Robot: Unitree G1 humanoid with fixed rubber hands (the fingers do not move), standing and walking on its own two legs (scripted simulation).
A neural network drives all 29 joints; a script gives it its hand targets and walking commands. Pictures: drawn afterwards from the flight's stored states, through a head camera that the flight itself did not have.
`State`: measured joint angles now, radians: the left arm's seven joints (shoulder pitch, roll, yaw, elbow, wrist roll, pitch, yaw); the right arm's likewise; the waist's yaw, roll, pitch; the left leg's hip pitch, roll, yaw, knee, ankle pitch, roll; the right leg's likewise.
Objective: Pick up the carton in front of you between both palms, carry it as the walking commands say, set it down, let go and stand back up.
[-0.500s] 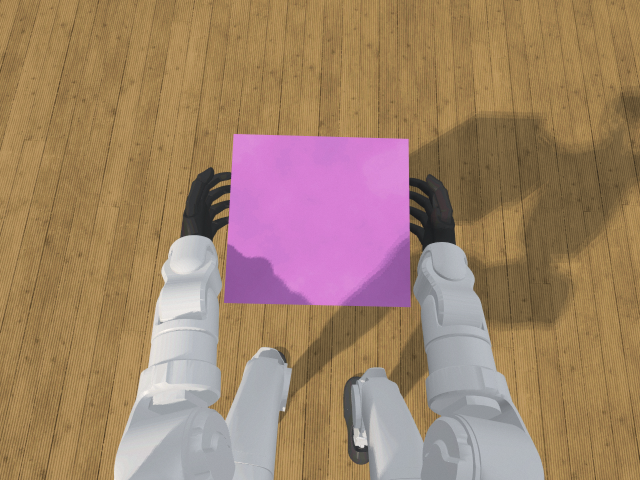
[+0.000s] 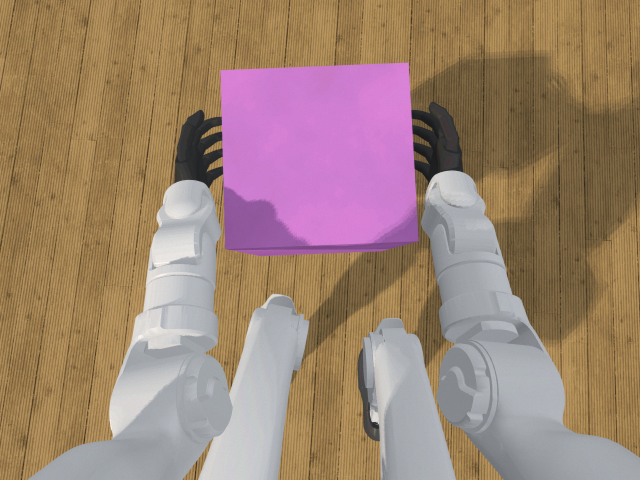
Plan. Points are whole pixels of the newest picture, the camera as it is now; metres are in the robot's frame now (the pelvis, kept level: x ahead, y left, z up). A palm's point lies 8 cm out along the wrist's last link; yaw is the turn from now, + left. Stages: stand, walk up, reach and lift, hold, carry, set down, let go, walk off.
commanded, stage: set down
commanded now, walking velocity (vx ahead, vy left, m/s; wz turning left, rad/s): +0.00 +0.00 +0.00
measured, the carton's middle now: (318, 180) +0.47 +0.07 -0.17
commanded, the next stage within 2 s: none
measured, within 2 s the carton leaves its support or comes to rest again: rests again in 1.80 s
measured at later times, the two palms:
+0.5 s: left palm (212, 196) +0.43 +0.24 -0.24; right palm (398, 179) +0.51 -0.05 -0.24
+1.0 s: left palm (222, 202) +0.44 +0.24 -0.30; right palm (392, 181) +0.52 -0.06 -0.30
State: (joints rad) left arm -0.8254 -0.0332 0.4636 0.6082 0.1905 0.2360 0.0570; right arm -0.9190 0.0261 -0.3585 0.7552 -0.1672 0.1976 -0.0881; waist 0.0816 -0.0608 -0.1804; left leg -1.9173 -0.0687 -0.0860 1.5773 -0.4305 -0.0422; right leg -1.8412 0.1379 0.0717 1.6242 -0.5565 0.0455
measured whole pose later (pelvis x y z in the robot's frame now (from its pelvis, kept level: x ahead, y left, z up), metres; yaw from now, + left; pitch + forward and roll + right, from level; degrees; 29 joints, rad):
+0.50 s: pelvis -0.02 -0.01 -0.11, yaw +0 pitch +46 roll -1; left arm -1.09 0.07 0.52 0.72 0.14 0.23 0.06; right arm -1.26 -0.10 -0.26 0.94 -0.11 0.20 -0.14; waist 0.13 -0.07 0.02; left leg -2.26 -0.09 -0.09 1.90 -0.45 -0.09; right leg -2.20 0.19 0.06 1.97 -0.58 0.06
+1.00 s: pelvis -0.02 -0.01 -0.15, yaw +0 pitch +44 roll +2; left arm -1.15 0.11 0.53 0.83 0.11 0.20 0.05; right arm -1.38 -0.15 -0.17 1.09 -0.08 0.18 -0.16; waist 0.15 -0.07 0.13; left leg -2.32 -0.06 -0.06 2.05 -0.50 -0.09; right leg -2.27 0.21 0.06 2.13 -0.62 0.06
